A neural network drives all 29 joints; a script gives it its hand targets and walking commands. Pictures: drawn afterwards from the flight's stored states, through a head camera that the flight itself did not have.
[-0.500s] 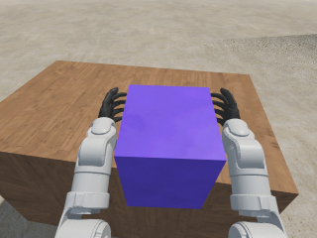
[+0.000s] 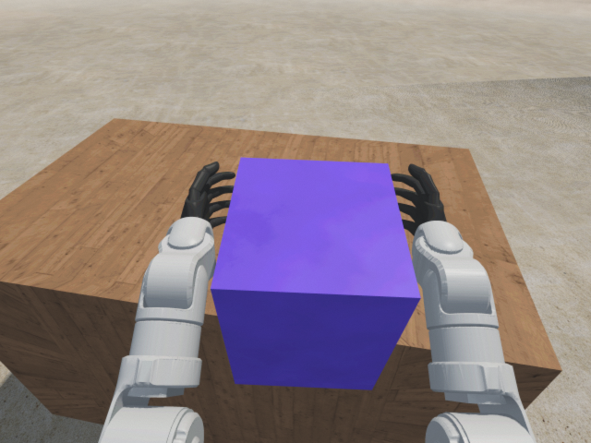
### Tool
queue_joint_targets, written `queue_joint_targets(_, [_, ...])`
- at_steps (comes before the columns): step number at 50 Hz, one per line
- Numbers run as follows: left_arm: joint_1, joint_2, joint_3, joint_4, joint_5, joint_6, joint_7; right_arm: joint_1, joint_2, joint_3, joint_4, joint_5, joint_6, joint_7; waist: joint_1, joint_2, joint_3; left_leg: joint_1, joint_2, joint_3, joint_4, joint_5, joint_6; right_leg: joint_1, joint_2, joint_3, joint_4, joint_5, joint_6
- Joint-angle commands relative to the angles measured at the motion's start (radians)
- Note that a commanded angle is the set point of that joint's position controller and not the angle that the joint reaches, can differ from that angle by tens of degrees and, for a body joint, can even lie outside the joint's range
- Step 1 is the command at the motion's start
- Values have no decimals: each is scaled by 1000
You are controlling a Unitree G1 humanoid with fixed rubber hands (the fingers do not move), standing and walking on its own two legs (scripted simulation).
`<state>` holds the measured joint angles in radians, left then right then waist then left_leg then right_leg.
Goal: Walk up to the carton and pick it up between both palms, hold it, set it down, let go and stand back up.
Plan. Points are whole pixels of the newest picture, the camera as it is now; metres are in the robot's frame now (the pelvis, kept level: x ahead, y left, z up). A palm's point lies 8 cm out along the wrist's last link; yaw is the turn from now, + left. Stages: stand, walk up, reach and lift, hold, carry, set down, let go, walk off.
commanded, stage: hold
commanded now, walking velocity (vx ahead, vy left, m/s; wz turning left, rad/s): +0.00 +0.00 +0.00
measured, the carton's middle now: (308, 277) +0.35 +0.00 +0.10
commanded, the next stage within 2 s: none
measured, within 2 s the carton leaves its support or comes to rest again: neither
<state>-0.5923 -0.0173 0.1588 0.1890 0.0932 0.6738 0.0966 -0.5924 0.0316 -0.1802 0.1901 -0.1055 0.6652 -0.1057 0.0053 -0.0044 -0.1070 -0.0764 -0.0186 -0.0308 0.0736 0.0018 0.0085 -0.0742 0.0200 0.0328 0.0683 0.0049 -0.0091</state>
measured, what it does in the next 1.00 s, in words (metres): stands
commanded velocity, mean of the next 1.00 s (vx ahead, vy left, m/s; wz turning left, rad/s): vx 0.00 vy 0.00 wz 0.00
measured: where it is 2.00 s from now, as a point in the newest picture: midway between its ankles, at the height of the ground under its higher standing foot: outside the picture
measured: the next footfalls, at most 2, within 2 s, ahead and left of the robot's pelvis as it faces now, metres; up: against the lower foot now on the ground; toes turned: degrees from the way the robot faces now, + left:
none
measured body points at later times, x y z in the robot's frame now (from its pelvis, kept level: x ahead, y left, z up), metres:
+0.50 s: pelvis -0.01 +0.00 +0.00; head -0.04 +0.01 +0.45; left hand +0.37 +0.15 +0.18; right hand +0.37 -0.14 +0.18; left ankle +0.03 +0.11 -0.76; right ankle +0.03 -0.11 -0.76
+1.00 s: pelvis +0.00 +0.00 +0.00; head -0.03 +0.00 +0.45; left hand +0.39 +0.15 +0.17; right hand +0.39 -0.15 +0.17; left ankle +0.03 +0.11 -0.76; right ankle +0.03 -0.11 -0.76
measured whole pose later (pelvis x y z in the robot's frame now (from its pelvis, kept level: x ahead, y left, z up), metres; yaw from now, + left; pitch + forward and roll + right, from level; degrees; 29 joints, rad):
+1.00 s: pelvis +0.00 +0.00 +0.00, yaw +0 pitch +0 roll +0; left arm -0.66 -0.03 0.21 0.31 0.14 0.64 0.07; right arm -0.67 0.03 -0.23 0.32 -0.14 0.63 -0.08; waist 0.01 0.00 -0.08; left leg -0.09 -0.02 -0.03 0.10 -0.01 0.01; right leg -0.09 0.02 0.04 0.09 0.00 -0.01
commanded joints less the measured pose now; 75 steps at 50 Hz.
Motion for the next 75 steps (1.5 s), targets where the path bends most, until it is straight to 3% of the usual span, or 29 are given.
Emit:
queue_joint_targets(1, [-508,-500,-351,-63,-70,-6,-119,-487,477,349,-52,80,-2,122,0,35,-180,57,-13,16,4,-4,-25,79,10,-1,4,-6,18])
queue_joint_targets(3, [-509,-487,-311,-25,-61,-7,-122,-498,463,318,-25,61,-2,128,-5,-7,-140,39,-12,13,8,-21,-25,57,15,-13,14,-26,12])
queue_joint_targets(4, [-523,-493,-305,-31,-51,-12,-125,-507,468,316,-25,63,-10,133,4,17,-169,52,-15,19,11,-26,-23,75,13,-13,14,-36,16])
queue_joint_targets(6, [-555,-506,-312,-50,-51,-32,-128,-530,491,327,-41,77,-25,143,10,10,-204,65,-18,17,24,-12,-23,67,14,-12,25,-22,23])
queue_joint_targets(11, [-614,-573,-421,-168,-107,-75,-124,-597,564,419,-158,139,-73,135,15,0,-397,104,-1,-5,57,140,-28,122,4,13,67,136,23])
queue_joint_targets(14, [-606,-590,-469,-182,-133,-74,-122,-609,560,460,-201,156,-76,124,6,12,-426,107,0,-7,56,155,-29,117,3,18,70,137,30])
queue_joint_targets(16, [-602,-578,-460,-176,-131,-63,-121,-585,569,459,-169,149,-62,122,5,13,-383,94,-3,-1,48,122,-31,102,7,5,49,93,28])
queue_joint_targets(22, [-541,-510,-330,-12,-84,-28,-129,-530,476,328,-18,70,-25,123,-6,6,-171,43,-12,24,24,-64,-31,31,11,-17,16,-101,20])
queue_joint_targets(26, [-595,-519,-296,5,-53,-46,-139,-554,483,286,17,51,-43,138,-2,20,-172,32,-11,17,35,-59,-30,28,17,-15,31,-86,12])
queue_joint_targets(34, [-658,-577,-397,-129,-98,-115,-129,-662,573,418,-146,142,-111,138,15,-3,-432,105,-1,-6,71,161,-29,114,5,11,69,131,25])
queue_joint_targets(38, [-647,-571,-435,-151,-118,-101,-118,-609,549,423,-116,134,-97,125,2,20,-414,113,-4,11,51,121,-35,107,7,5,46,95,30])
queue_joint_targets(40, [-598,-549,-393,-72,-101,-77,-118,-598,520,398,-92,111,-76,121,5,-18,-339,91,-4,12,29,45,-31,82,6,-2,28,20,33])
queue_joint_targets(45, [-572,-486,-287,39,-48,-53,-127,-555,477,297,48,54,-49,131,3,-1,-156,38,-20,34,24,-41,-33,23,13,-20,13,-66,21])
queue_joint_targets(49, [-594,-496,-273,15,-35,-74,-135,-581,497,295,27,63,-71,144,13,10,-248,77,-12,17,31,39,-23,67,8,-2,18,18,20])
queue_joint_targets(54, [-658,-573,-417,-163,-128,-112,-123,-630,556,415,-158,146,-108,122,5,1,-465,143,-6,-6,72,254,-29,138,-1,19,70,241,29])
queue_joint_targets(57, [-644,-586,-489,-243,-158,-99,-111,-625,561,491,-243,172,-88,107,0,-2,-549,181,-3,-12,69,338,-33,175,7,16,58,299,38])
queue_joint_targets(60, [-570,-561,-487,-233,-156,-52,-103,-566,530,483,-260,161,-44,95,1,16,-465,165,-6,-2,42,286,-40,173,11,10,31,247,37])
queue_joint_targets(64, [-493,-466,-384,-124,-93,14,-108,-476,461,378,-119,96,30,104,-13,9,-207,80,-17,20,-19,57,-35,121,12,-13,-15,64,29])
queue_joint_targets(66, [-476,-445,-311,-47,-64,31,-113,-463,421,319,-62,59,46,116,-4,-17,-110,55,-17,24,-24,-5,-28,87,20,-24,-18,-14,33])
queue_joint_targets(67, [-480,-440,-295,-40,-53,31,-115,-447,417,296,-39,52,48,123,-1,-3,-93,68,-20,27,-17,-13,-33,70,22,-23,-21,-30,27])
queue_joint_targets(68, [-501,-431,-277,-56,-50,26,-119,-453,425,285,-28,47,47,132,-11,-19,-93,61,-24,22,-12,-18,-30,74,18,-20,-16,-22,20])
queue_joint_targets(70, [-514,-463,-272,-65,-43,16,-126,-496,439,288,-63,58,26,142,6,15,-146,62,-23,21,-1,11,-32,96,15,-12,1,4,24])
queue_joint_targets(75, [-620,-531,-366,-190,-92,-35,-132,-595,525,385,-162,119,-27,155,12,-15,-357,94,-20,8,33,84,-26,113,4,2,49,100,37])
